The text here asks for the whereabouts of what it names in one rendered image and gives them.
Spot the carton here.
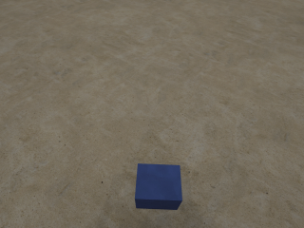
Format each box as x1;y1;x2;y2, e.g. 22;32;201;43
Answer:
135;163;182;210

